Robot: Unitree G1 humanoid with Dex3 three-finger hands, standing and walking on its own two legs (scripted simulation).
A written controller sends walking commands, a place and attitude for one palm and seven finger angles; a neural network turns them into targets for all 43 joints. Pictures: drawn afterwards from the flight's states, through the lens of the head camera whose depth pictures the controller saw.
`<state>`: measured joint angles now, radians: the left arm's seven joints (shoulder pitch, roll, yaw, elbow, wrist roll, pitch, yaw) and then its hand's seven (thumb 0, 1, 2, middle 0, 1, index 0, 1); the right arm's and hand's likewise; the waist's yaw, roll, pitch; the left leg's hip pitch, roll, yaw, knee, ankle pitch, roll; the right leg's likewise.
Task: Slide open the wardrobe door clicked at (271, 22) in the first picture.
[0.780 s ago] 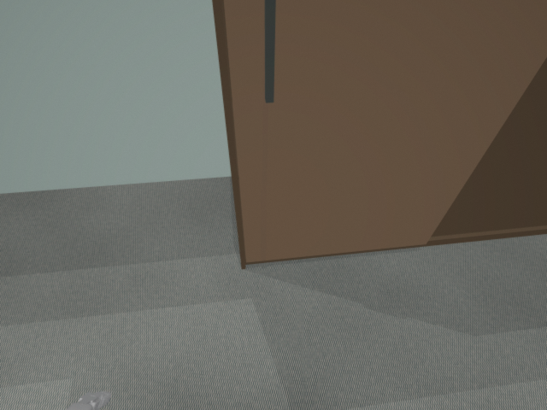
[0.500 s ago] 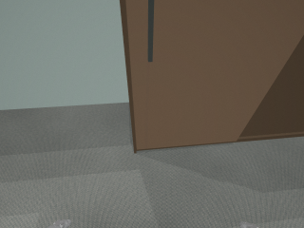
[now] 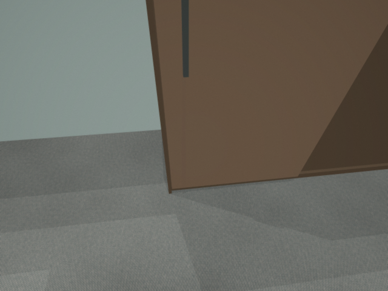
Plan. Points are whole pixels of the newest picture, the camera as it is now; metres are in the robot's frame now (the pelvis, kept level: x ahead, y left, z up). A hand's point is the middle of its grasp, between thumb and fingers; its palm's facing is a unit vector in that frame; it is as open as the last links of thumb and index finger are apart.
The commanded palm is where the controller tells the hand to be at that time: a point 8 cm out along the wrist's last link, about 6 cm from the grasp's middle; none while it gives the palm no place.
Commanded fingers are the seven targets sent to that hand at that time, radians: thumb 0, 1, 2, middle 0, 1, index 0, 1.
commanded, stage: stand and wait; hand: left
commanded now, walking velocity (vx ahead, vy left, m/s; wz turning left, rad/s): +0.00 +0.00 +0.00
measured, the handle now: (184, 28) +0.78 +0.08 +0.20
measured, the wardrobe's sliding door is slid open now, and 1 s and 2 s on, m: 0.00 0.00 0.00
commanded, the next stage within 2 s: look at it before walking up in 0.22 s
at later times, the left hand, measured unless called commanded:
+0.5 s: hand out of the picture +0.06 +0.24 -0.16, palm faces -0.03 -0.95 -0.30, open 7.4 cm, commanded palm none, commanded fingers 0.00 0.90 0.90 -0.20 -0.30 -0.20 -0.30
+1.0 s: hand out of the picture +0.06 +0.25 -0.16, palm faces -0.02 -0.95 -0.31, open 7.4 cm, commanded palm none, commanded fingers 0.00 0.90 0.90 -0.20 -0.30 -0.20 -0.30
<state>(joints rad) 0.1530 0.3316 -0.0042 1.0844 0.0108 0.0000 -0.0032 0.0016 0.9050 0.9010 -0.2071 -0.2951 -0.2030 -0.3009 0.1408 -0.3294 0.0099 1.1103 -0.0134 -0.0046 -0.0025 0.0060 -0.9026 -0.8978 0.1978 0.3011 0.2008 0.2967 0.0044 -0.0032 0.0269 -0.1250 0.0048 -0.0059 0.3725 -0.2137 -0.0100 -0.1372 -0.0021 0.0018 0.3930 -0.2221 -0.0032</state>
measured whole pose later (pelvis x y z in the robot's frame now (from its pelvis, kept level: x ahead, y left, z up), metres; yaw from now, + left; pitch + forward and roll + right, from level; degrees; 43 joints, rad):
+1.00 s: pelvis +0.00 +0.01 +0.00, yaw +0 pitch -1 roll +0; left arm 0.15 0.32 -0.01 1.09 0.01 -0.01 0.00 0.00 0.91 0.90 -0.21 -0.30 -0.20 -0.30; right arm 0.12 -0.32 0.01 1.11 -0.01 -0.01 0.00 0.00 -0.90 -0.90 0.20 0.30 0.20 0.30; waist 0.01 -0.01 0.03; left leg -0.12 0.00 0.00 0.34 -0.20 0.00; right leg -0.12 -0.01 0.00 0.35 -0.20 0.01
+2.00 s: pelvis +0.08 -0.04 -0.01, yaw +7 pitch +0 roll +0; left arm 0.46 0.11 0.02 1.14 0.03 -0.05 0.01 0.00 0.91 0.90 -0.20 -0.29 -0.20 -0.30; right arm 0.29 -0.19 -0.06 1.12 -0.04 0.01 0.00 0.01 -0.91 -0.90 0.19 0.30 0.20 0.30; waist 0.01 0.01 0.00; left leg -0.53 0.09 0.06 1.07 -0.31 0.00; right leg -0.05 0.05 -0.10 0.37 -0.33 -0.08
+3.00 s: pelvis +0.30 -0.05 -0.03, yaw +6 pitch -1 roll -1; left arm 0.14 0.19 0.06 0.96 0.03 0.05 0.03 -0.01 0.91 0.90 -0.21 -0.30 -0.20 -0.30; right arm 0.21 -0.18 -0.06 0.97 -0.02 0.02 -0.01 0.00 -0.91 -0.90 0.19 0.30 0.20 0.30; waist 0.00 -0.04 0.08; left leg -0.31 0.01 0.07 0.67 -0.36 0.00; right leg -0.43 -0.14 -0.08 0.65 -0.24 0.06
